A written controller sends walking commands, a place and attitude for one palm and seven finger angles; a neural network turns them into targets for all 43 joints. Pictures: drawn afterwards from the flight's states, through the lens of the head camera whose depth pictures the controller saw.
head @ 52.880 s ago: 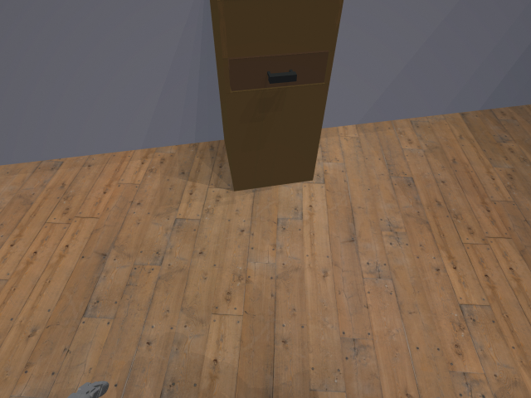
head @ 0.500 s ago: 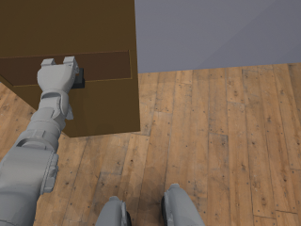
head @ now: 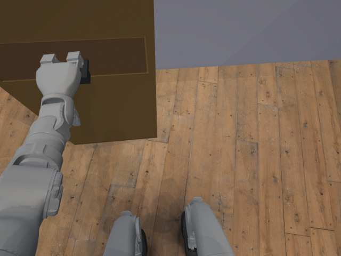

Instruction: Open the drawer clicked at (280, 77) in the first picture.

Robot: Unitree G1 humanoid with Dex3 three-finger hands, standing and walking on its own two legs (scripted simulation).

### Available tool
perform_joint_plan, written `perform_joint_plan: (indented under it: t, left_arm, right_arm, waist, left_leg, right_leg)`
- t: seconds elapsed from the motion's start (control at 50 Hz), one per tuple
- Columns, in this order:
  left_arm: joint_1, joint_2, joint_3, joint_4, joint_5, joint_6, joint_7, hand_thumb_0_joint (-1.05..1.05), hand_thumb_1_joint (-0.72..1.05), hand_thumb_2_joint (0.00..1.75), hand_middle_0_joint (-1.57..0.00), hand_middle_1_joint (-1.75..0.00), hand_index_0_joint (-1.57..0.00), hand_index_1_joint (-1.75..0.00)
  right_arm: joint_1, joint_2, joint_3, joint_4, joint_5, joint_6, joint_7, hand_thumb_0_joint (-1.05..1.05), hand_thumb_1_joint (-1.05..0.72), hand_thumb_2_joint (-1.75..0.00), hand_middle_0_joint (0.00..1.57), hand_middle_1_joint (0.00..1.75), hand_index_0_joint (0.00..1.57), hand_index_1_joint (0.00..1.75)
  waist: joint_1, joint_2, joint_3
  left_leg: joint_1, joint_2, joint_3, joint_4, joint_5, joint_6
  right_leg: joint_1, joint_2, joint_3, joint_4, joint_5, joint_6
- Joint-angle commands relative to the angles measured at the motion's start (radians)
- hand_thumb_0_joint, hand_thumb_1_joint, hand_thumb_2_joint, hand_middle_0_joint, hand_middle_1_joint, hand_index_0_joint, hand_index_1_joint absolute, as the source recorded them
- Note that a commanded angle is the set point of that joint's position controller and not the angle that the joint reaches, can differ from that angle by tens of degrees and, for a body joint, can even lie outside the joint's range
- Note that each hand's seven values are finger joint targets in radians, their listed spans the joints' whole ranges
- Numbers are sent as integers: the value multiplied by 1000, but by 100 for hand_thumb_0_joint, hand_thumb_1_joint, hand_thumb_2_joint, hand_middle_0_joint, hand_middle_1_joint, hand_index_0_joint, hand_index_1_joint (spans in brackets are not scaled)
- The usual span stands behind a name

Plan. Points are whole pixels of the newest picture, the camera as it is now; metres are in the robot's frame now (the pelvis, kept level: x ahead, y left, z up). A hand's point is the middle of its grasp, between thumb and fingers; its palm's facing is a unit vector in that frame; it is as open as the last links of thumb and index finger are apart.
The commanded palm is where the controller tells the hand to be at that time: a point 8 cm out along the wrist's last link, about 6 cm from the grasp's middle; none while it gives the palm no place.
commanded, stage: lower the fingers behind the handle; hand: left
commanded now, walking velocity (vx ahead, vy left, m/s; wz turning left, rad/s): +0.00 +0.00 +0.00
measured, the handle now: (67, 70) +0.57 +0.20 +0.00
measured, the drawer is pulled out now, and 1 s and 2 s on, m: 0.00 0.00 0.05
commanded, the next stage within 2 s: close the thumb around the handle in 0.08 s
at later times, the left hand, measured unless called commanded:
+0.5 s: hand (70, 90) +0.52 +0.20 -0.02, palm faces -0.02 -0.03 -1.00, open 10.9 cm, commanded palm +0.50 +0.20 +0.02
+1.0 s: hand (69, 92) +0.51 +0.20 -0.02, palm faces -0.05 -0.02 -1.00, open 6.1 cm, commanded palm +0.49 +0.20 +0.02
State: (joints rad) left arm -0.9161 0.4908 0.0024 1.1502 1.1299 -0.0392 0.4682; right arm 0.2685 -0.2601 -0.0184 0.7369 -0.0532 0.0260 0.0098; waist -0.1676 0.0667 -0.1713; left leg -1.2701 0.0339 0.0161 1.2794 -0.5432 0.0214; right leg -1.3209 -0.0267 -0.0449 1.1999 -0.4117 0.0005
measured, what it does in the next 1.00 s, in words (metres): stands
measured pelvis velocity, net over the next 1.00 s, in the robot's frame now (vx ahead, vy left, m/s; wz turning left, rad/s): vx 0.02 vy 0.00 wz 0.00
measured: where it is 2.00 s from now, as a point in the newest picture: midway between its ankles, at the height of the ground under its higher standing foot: (165, 252)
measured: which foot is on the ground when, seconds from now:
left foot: down 0.00-1.00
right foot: down 0.00-1.00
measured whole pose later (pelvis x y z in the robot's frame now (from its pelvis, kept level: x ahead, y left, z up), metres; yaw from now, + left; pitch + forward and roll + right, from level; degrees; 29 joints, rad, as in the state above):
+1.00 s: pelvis +0.02 +0.00 +0.01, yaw +0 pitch +30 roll -1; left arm -0.81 0.46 0.01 1.09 1.14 -0.07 0.50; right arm 0.28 -0.26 -0.05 0.75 -0.07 0.04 0.01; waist -0.13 0.06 -0.18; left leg -1.19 0.04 0.02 1.23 -0.57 0.01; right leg -1.26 -0.02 -0.04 1.18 -0.44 -0.01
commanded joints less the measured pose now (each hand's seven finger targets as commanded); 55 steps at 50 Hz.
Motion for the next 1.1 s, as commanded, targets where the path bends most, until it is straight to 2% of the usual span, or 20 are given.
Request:
perform_joint_plan:
  t: [0.0,0.02,0.08,0.16,0.24,0.32,0.36,0.44,0.5,0.56,0.66,0.72,0.76,0.78,0.84,0.88,0.94,1.0,1.06,1.08]
  left_arm:
    - [-382,281,51,-148,-13,12,-2,0,-50,30,-30,-120,-30,-120]
    - [-369,291,55,-150,-12,2,-6,0,-50,30,-30,-120,-30,-120]
    - [-365,242,26,-154,-6,-25,-11,0,-50,30,-30,-120,-30,-120]
    - [-329,246,53,-199,-4,-65,6,0,-50,30,-30,-120,-30,-120]
    - [-343,228,51,-200,4,-70,37,0,-28,40,-32,-122,-32,-122]
    - [-328,217,58,-214,3,-51,65,0,-5,49,-33,-125,-33,-125]
    - [-332,200,45,-195,-2,-28,71,0,6,54,-34,-126,-34,-126]
    - [-374,196,25,-199,5,1,71,0,28,64,-36,-128,-36,-128]
    - [-344,214,49,-202,3,12,64,0,45,71,-37,-130,-37,-130]
    - [-329,138,-4,-206,1,11,54,0,62,78,-38,-132,-38,-132]
    - [-302,166,18,-209,-3,-18,37,0,90,90,-40,-135,-40,-135]
    - [-248,151,20,-214,-3,-42,32,0,90,90,-40,-135,-40,-135]
    - [-260,160,25,-214,0,-51,37,0,90,90,-40,-135,-40,-135]
    - [-254,181,42,-226,2,-55,41,0,90,90,-40,-135,-40,-135]
    - [-248,164,33,-227,-3,-54,49,0,90,90,-40,-135,-40,-135]
    - [-251,196,54,-231,1,-53,55,0,90,90,-40,-135,-40,-135]
    - [-276,187,43,-232,5,-43,62,0,90,90,-40,-135,-40,-135]
    - [-239,197,60,-218,-3,-32,61,0,90,90,-40,-135,-40,-135]
    - [-184,158,40,-236,-8,-29,56,0,90,90,-40,-135,-40,-135]
    - [-158,148,36,-220,-14,-25,52,0,90,90,-40,-135,-40,-135]
  right_arm:
    - [195,-179,-55,-32,-1,-8,-20,0,-90,-90,20,30,20,30]
    - [195,-179,-53,-36,0,-9,-22,0,-90,-90,20,30,20,30]
    - [200,-174,-57,-38,-2,-15,-25,0,-90,-90,20,30,20,30]
    - [204,-175,-67,-40,-8,-20,-21,0,-90,-90,20,30,20,30]
    - [215,-175,-75,-27,-13,-20,-16,0,-90,-90,20,30,20,30]
    - [222,-176,-83,-18,-16,-10,-4,0,-90,-90,20,30,20,30]
    - [219,-176,-83,-12,-14,-4,-3,0,-90,-90,20,30,20,30]
    - [218,-176,-81,-11,-12,4,-3,0,-90,-90,20,30,20,30]
    - [216,-178,-80,-9,-15,12,-3,0,-90,-90,20,30,20,30]
    - [207,-167,-85,-17,-13,12,-5,0,-90,-90,20,30,20,30]
    - [200,-164,-80,-20,-15,6,-13,0,-90,-90,20,30,20,30]
    - [197,-160,-81,-25,-17,3,-11,0,-90,-90,20,30,20,30]
    - [195,-160,-82,-22,-17,1,-13,0,-90,-90,20,30,20,30]
    - [195,-162,-81,-23,-19,1,-12,0,-90,-90,20,30,20,30]
    - [194,-159,-85,-22,-18,-1,-9,0,-90,-90,20,30,20,30]
    - [194,-162,-84,-19,-19,1,-10,0,-90,-90,20,30,20,30]
    - [198,-162,-85,-14,-19,2,-9,0,-90,-90,20,30,20,30]
    - [192,-166,-86,-15,-19,5,-8,0,-90,-90,20,30,20,30]
    - [186,-159,-90,-26,-14,8,-5,0,-90,-90,20,30,20,30]
    - [183,-157,-89,-27,-12,9,-3,0,-90,-90,20,30,20,30]
  waist:
    - [-23,16,-515]
    - [-17,19,-516]
    - [-27,23,-482]
    - [-6,49,-531]
    - [-17,34,-527]
    - [-3,68,-585]
    - [-16,46,-552]
    - [-22,61,-555]
    - [-8,46,-579]
    - [-18,62,-547]
    - [-12,23,-531]
    - [8,42,-529]
    - [-3,15,-508]
    - [4,16,-522]
    - [4,31,-536]
    - [12,23,-546]
    - [0,26,-545]
    - [11,2,-553]
    - [31,30,-572]
    - [29,10,-559]
  left_leg:
    - [272,-45,-33,-172,236,26]
    - [258,-46,-29,-169,231,28]
    - [276,-42,-36,-173,234,25]
    - [320,-41,-43,-165,283,19]
    - [322,-37,-50,-156,307,17]
    - [384,-37,-53,-155,387,8]
    - [370,-36,-47,-159,377,10]
    - [390,-37,-51,-173,381,8]
    - [424,-37,-52,-176,425,6]
    - [439,-36,-49,-186,417,4]
    - [398,-39,-36,-185,386,14]
    - [402,-41,-33,-185,410,11]
    - [369,-40,-27,-176,388,15]
    - [365,-42,-24,-174,388,16]
    - [366,-44,-22,-168,395,15]
    - [351,-45,-21,-165,393,15]
    - [351,-45,-20,-160,400,16]
    - [351,-46,-21,-165,393,16]
    - [382,-49,-15,-179,404,11]
    - [375,-47,-12,-182,391,13]
  right_leg:
    - [410,54,12,-152,147,-23]
    - [420,53,14,-151,146,-23]
    - [376,55,5,-150,135,-27]
    - [367,56,3,-136,165,-32]
    - [353,57,0,-128,181,-31]
    - [365,58,-5,-121,236,-33]
    - [370,58,-6,-133,236,-30]
    - [378,58,-6,-141,241,-31]
    - [403,59,-8,-138,275,-32]
    - [391,59,-8,-158,266,-31]
    - [429,58,3,-162,276,-30]
    - [436,58,3,-154,295,-34]
    - [436,57,8,-155,292,-30]
    - [451,59,13,-153,301,-31]
    - [451,58,13,-149,309,-31]
    - [468,57,16,-144,314,-31]
    - [458,57,15,-141,322,-29]
    - [474,58,16,-144,317,-29]
    - [489,56,15,-151,328,-30]
    - [498,57,15,-157,323,-29]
